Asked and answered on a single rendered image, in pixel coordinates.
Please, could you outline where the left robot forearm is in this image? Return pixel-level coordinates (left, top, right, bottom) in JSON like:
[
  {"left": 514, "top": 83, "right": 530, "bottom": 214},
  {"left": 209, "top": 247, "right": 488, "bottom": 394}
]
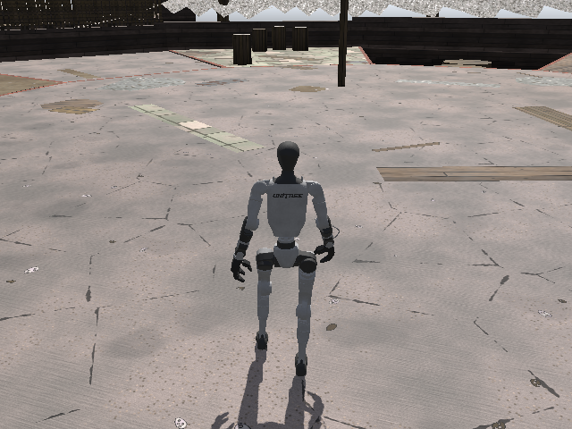
[{"left": 233, "top": 216, "right": 253, "bottom": 260}]

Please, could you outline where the right robot foot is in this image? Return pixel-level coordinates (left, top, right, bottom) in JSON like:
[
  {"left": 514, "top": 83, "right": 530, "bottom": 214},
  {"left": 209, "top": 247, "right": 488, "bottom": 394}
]
[{"left": 295, "top": 353, "right": 307, "bottom": 376}]

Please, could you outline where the left robot upper arm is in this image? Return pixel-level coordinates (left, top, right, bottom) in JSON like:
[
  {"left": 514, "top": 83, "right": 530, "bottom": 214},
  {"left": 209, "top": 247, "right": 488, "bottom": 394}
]
[{"left": 245, "top": 180, "right": 269, "bottom": 231}]

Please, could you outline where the right robot forearm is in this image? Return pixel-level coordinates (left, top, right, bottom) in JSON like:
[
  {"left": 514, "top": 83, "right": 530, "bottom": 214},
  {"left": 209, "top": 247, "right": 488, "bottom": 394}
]
[{"left": 319, "top": 215, "right": 334, "bottom": 248}]

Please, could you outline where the right robot thigh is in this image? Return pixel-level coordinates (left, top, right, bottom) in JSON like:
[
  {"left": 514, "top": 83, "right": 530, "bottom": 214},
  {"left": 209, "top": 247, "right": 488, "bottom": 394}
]
[{"left": 296, "top": 250, "right": 317, "bottom": 320}]

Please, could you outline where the robot left hand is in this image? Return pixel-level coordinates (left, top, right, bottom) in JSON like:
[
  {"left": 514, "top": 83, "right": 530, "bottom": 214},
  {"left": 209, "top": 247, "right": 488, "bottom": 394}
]
[{"left": 231, "top": 257, "right": 252, "bottom": 282}]

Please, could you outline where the right robot upper arm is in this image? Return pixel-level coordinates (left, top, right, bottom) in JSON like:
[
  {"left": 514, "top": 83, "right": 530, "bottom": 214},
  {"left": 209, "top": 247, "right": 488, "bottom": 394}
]
[{"left": 306, "top": 181, "right": 330, "bottom": 230}]

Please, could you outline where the robot right hand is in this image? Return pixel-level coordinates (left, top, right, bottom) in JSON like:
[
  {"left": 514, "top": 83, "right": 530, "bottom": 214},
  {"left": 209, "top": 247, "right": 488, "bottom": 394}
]
[{"left": 314, "top": 244, "right": 335, "bottom": 263}]

